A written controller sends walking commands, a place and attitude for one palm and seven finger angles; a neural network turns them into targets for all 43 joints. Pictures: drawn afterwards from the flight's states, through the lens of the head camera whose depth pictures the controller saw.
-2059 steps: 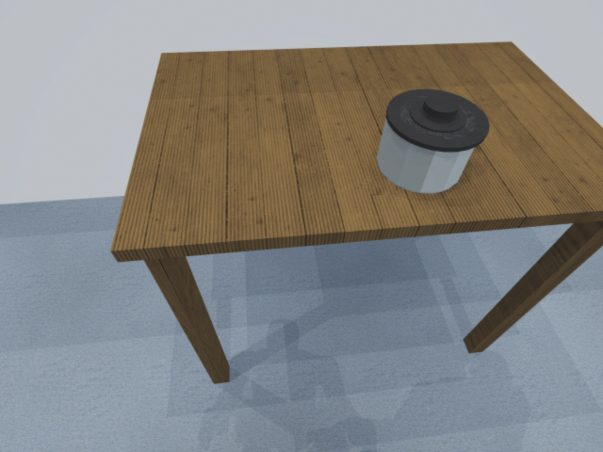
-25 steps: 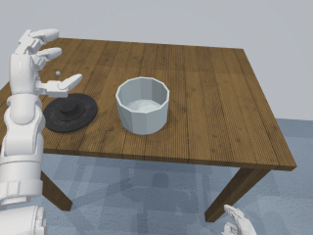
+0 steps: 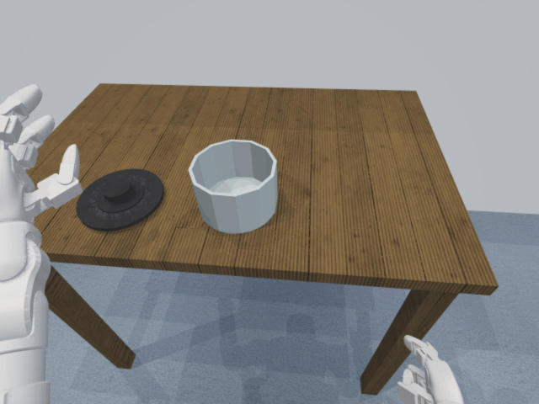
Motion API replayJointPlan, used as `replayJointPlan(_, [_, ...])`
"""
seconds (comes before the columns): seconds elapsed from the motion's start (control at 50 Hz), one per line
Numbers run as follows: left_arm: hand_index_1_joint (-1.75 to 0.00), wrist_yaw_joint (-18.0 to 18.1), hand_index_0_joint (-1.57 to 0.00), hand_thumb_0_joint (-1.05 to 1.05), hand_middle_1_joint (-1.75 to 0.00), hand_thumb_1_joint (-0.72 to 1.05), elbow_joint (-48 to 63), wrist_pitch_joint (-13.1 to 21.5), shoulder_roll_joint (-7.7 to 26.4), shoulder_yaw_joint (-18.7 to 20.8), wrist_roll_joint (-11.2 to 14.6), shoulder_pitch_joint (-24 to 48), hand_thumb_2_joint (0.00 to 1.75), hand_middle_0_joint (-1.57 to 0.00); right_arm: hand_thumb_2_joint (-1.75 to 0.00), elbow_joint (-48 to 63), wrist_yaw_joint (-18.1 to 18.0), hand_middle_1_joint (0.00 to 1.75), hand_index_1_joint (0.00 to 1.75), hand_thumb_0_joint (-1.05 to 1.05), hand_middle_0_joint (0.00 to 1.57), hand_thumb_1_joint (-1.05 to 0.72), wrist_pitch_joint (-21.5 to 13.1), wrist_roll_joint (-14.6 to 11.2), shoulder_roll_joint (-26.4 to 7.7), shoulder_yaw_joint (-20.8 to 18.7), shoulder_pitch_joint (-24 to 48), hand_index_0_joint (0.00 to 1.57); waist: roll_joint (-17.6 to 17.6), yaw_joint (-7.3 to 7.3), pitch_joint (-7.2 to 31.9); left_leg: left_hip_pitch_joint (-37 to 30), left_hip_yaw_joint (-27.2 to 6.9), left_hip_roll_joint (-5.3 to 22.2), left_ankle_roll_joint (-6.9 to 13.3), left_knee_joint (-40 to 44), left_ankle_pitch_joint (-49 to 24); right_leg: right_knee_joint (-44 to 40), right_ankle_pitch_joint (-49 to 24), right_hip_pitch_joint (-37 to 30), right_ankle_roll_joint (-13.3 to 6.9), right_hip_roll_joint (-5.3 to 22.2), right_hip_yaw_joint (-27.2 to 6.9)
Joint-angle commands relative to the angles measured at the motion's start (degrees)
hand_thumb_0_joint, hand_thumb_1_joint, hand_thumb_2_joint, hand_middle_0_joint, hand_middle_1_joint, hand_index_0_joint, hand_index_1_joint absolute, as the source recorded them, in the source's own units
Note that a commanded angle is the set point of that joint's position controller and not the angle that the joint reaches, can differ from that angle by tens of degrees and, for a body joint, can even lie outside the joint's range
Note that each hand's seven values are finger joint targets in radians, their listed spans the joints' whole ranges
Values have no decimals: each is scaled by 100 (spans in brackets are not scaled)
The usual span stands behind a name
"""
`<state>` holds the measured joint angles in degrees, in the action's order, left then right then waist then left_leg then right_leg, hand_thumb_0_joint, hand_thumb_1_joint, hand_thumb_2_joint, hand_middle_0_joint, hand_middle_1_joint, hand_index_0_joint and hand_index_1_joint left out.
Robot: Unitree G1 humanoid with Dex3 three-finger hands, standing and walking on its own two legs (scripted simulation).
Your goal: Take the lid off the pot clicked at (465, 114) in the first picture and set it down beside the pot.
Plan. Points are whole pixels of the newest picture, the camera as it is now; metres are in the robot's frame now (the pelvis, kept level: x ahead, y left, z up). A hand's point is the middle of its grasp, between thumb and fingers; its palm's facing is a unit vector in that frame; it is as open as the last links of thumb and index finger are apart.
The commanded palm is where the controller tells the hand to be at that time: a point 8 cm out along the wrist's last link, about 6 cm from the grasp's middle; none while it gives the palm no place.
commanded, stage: draw the hand back to the body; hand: left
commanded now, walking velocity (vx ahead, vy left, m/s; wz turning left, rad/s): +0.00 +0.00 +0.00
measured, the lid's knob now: (117, 189) +0.47 +0.35 +0.04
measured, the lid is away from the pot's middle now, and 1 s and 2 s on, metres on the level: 0.24 0.24 0.24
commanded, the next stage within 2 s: step back with the hand held close in 0.98 s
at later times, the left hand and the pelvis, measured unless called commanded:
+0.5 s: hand (20, 232) +0.22 +0.27 +0.23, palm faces +0.46 -0.85 -0.24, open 7.5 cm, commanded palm +0.16 +0.30 +0.23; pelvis -0.02 +0.02 +0.00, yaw +0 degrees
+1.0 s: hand out of the picture +0.17 +0.29 +0.22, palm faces +0.46 -0.83 -0.31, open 7.5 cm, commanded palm +0.11 +0.33 +0.22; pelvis -0.01 +0.05 +0.00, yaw +1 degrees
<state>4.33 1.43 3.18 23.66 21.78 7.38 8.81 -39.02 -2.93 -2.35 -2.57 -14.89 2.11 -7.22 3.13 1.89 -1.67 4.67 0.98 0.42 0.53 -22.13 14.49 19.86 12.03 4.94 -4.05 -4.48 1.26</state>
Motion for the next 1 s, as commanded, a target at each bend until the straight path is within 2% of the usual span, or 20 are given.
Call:
replayJointPlan(0.0, [-35,90,-23,0,-35,78,1607,438,1530,561,5,1521,89,-23,-90,825,-62,30,30,0,20,-90,-338,35,-572,-210,706,20,21,-24,1154,-292,173,-61,278,19,-1425,-266,-1881,-419,316,532,-339])
replayJointPlan(0.04, [-33,97,-22,0,-33,83,1556,421,1424,587,21,1169,89,-22,-90,831,-69,30,30,0,20,-90,-344,55,-536,-201,727,20,-173,27,1080,-252,160,-62,279,61,-1376,-316,-1778,-431,327,512,-327])
replayJointPlan(0.12, [-30,102,-20,0,-30,90,1786,475,1349,550,25,991,90,-20,-90,822,-91,30,30,0,20,-90,-389,87,-511,-206,805,20,-57,28,959,-336,142,-63,287,102,-1229,-434,-1403,-304,300,503,-341])
replayJointPlan(0.14, [-30,110,-20,0,-30,90,1612,435,1348,650,44,635,90,-20,-90,798,-94,30,30,0,20,-90,-377,89,-491,-205,778,20,-227,65,866,-262,145,-48,285,115,-1214,-440,-1379,-328,314,498,-322])
replayJointPlan(0.2, [-30,83,-20,0,-30,90,2275,550,1360,640,48,632,90,-20,-90,832,-79,30,30,0,20,-90,-426,102,-481,-213,845,20,42,49,942,-387,112,-43,272,128,-1225,-446,-1347,-351,277,524,-337])
replayJointPlan(0.26, [-30,80,-20,0,-30,90,2230,539,1164,566,57,200,90,-20,-90,828,-90,30,30,0,20,-90,-449,119,-451,-209,861,20,-110,85,777,-350,100,-31,273,178,-1171,-523,-1140,-273,278,495,-307])
replayJointPlan(0.3, [-30,81,-20,0,-30,90,2577,613,1264,635,60,130,90,-20,-90,830,-88,30,30,0,20,-90,-488,125,-457,-220,905,20,19,80,777,-392,81,-25,266,172,-1096,-546,-1016,-254,263,510,-329])
replayJointPlan(0.38, [-30,71,-20,0,-30,90,2783,641,1021,498,35,-269,90,-20,-90,835,-91,30,30,0,20,-90,-543,147,-429,-216,884,20,127,102,714,-430,47,-11,244,248,-1142,-537,-943,-201,243,456,-239])
replayJointPlan(0.4, [-30,80,-20,0,-30,90,2996,690,1134,593,41,-325,90,-20,-90,844,-83,30,30,0,20,-90,-568,154,-444,-228,870,20,68,78,703,-465,16,-1,244,237,-1098,-542,-901,-186,235,457,-231])
replayJointPlan(0.46, [-30,71,-20,0,-30,90,2845,650,1004,617,47,-928,90,-20,-90,842,-82,30,30,0,20,-90,-563,170,-425,-236,840,20,-113,136,527,-334,-4,21,242,298,-1048,-570,-765,-160,233,429,-208])
replayJointPlan(0.52, [-30,56,-20,0,-30,90,3437,729,989,536,2,-859,90,-20,-90,886,-52,30,30,0,20,-90,-602,190,-431,-235,897,20,183,127,670,-393,-58,15,213,318,-1020,-540,-711,-187,207,420,-191])
replayJointPlan(0.58, [-30,54,-20,0,-30,90,3325,654,882,573,7,-1536,90,-20,-90,881,-33,30,30,0,20,-90,-599,205,-418,-230,793,20,-8,155,427,-270,-94,53,192,349,-1158,-492,-842,-179,194,388,-141])
replayJointPlan(0.62, [-30,54,-20,0,-30,90,3868,726,942,580,-28,-1424,90,-20,-90,934,-15,30,30,0,20,-90,-624,212,-423,-243,845,20,195,142,602,-349,-116,52,187,315,-1244,-464,-920,-224,179,387,-152])
replayJointPlan(0.74, [-30,55,-20,0,-30,90,4027,640,742,506,-41,-2166,90,-20,-90,992,17,30,30,0,20,-90,-623,202,-386,-218,772,20,136,158,285,-197,-245,127,121,430,-1001,-462,-606,-92,158,342,-95])
replayJointPlan(0.76, [-30,59,-20,0,-30,90,4238,644,793,526,-61,-2202,90,-20,-90,1025,20,30,30,0,20,-90,-638,200,-406,-223,777,20,281,172,378,-218,-270,141,110,431,-1045,-422,-644,-133,153,337,-101])
replayJointPlan(0.8, [-30,90,-20,0,-30,90,4440,654,916,684,-50,-2495,90,-20,-90,1067,20,30,30,0,20,-90,-674,208,-410,-229,756,20,210,192,487,-243,-287,169,91,388,-1112,-360,-749,-202,148,321,-109])
replayJointPlan(0.84, [-30,86,-20,0,-30,90,4176,593,692,484,-95,-2380,90,-20,-90,994,26,30,30,0,20,-90,-638,213,-390,-204,729,20,158,140,182,-101,-324,168,65,451,-972,-384,-587,-31,145,313,-68])
replayJointPlan(0.88, [-30,105,-20,0,-30,90,4137,567,719,490,-104,-2262,90,-20,-90,988,6,30,30,0,20,-90,-632,204,-399,-206,704,20,75,131,73,-45,-377,182,69,518,-750,-391,-445,40,149,308,-45])
replayJointPlan(0.92, [-30,121,-20,0,-30,90,4302,599,814,565,-119,-2224,90,-20,-90,1016,-12,30,30,0,20,-90,-667,214,-397,-202,737,20,268,167,260,-80,-389,165,81,486,-757,-353,-491,-31,136,318,-80])
replayJointPlan(0.98, [-30,106,-20,0,-30,90,4314,562,699,474,-118,-2397,90,-20,-90,1022,8,30,30,0,20,-90,-650,219,-392,-202,701,20,107,173,272,-72,-385,175,55,481,-874,-324,-547,-75,139,317,-56])
